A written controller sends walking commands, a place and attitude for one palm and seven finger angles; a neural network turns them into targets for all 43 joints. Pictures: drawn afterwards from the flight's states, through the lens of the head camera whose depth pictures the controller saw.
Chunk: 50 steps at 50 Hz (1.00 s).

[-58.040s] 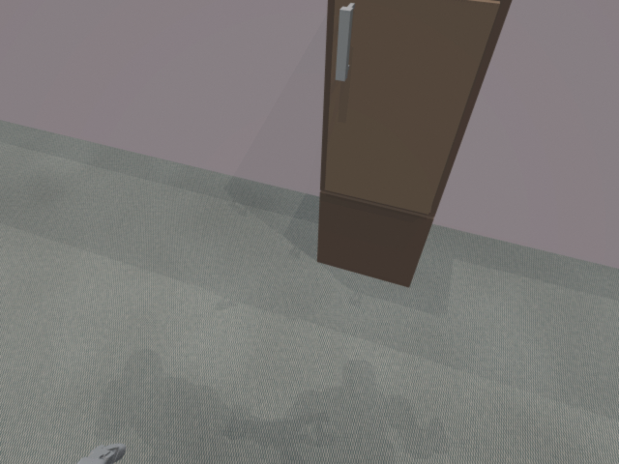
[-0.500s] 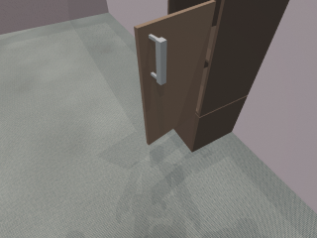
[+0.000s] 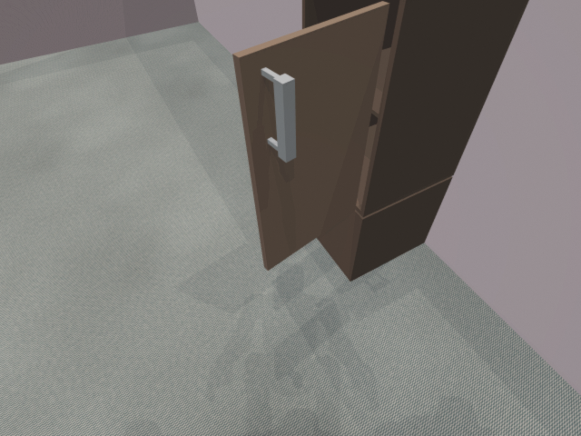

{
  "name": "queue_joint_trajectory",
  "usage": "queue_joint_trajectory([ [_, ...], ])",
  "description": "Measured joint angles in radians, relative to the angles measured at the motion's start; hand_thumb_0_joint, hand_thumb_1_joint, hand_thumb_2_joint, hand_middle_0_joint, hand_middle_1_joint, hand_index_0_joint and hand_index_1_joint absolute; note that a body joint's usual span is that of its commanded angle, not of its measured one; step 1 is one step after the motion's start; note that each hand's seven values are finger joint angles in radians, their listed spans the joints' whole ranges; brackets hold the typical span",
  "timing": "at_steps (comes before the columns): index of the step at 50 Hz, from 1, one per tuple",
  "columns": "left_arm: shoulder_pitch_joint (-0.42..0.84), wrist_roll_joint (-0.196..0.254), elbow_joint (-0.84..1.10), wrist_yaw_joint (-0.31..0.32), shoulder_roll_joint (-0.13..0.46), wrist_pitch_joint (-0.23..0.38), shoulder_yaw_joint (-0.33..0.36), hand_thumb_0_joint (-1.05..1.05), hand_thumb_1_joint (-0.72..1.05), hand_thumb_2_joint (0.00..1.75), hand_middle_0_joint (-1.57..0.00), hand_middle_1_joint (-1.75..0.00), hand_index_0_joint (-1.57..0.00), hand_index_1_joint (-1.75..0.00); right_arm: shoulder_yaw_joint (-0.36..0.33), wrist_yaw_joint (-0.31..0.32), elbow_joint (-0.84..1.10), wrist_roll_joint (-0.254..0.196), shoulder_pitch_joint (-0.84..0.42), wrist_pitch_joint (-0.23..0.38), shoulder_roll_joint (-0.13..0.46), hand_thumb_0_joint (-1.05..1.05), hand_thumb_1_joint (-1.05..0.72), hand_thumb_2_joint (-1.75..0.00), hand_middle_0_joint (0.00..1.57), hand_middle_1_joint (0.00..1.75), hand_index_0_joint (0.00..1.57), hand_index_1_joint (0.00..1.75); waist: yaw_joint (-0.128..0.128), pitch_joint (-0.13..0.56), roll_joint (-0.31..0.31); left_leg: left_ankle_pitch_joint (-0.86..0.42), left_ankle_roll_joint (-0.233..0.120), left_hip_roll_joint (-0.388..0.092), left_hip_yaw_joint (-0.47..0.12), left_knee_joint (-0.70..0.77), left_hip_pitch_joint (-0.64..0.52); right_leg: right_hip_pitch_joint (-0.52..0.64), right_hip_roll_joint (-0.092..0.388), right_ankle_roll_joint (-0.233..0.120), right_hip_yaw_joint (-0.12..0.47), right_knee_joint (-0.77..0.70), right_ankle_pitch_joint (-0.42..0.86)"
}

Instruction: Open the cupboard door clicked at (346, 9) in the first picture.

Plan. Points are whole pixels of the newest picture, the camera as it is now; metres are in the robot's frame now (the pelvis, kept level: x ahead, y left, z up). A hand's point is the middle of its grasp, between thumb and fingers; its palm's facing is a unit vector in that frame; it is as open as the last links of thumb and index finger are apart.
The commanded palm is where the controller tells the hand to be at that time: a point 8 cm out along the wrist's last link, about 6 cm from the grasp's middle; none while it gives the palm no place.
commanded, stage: look to check the result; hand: left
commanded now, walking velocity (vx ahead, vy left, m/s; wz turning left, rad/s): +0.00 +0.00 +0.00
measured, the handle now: (277, 116) +0.59 +0.05 +0.13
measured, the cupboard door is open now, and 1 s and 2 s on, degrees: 100 100 100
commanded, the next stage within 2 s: stand and wait in 0.08 s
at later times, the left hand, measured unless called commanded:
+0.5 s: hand out of the picture +0.07 +0.22 -0.16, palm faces -0.01 -0.95 -0.32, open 7.3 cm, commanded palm none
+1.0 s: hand out of the picture +0.08 +0.22 -0.16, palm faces -0.02 -0.95 -0.31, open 7.3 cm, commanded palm none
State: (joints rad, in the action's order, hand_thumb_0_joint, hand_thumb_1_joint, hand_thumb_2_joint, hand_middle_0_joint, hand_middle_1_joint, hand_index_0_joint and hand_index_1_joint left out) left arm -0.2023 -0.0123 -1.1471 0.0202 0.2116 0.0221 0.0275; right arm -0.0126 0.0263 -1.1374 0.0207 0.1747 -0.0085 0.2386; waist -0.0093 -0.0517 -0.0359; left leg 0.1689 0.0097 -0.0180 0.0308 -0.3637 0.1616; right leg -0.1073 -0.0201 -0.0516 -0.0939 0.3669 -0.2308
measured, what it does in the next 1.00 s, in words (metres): stands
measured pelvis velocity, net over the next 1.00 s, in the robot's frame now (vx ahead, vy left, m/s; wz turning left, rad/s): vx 0.01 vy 0.00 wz -0.02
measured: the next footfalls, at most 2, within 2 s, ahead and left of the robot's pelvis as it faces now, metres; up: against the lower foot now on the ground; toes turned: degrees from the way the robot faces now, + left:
none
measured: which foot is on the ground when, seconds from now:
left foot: down 0.00-1.00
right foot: down 0.00-1.00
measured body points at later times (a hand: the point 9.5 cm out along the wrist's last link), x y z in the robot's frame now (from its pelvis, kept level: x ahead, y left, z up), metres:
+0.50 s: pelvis +0.01 -0.01 +0.00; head +0.02 -0.02 +0.45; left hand +0.07 +0.27 -0.13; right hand +0.05 -0.28 -0.15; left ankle +0.02 +0.13 -0.75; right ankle -0.02 -0.08 -0.75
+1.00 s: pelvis +0.01 +0.00 +0.00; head +0.03 -0.01 +0.45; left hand +0.08 +0.27 -0.14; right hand +0.06 -0.28 -0.15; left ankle +0.02 +0.13 -0.75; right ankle -0.02 -0.08 -0.75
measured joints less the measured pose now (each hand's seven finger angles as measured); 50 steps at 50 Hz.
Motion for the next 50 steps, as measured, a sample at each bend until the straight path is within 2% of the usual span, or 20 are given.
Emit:
queue_joint_trajectory([
  [23,0.058,0.001,0.01,-0.007,0.049,0.005,0.0,0.0,0.91,0.89,-0.21,-0.3,-0.2,-0.3,0.002,-0.005,0.001,0.001,-0.029,0.001,0.051,0.0,-0.91,-0.89,0.2,0.3,0.2,0.29,-0.005,0.0,0.003,-0.007,0.012,-0.014,0.007,0.038,-0.031,0.031,-0.016,-0.01,0.009,-0.046,0.015],
  [50,0.056,0.001,0.003,-0.008,0.057,0.005,-0.006,0.0,0.91,0.89,-0.21,-0.3,-0.2,-0.3,0.006,-0.005,0.001,-0.002,-0.036,0.003,0.049,0.0,-0.91,-0.89,0.2,0.3,0.2,0.3,-0.004,0.001,0.015,-0.006,0.007,-0.013,0.019,0.056,-0.046,0.045,-0.016,-0.003,0.022,-0.071,0.023],
])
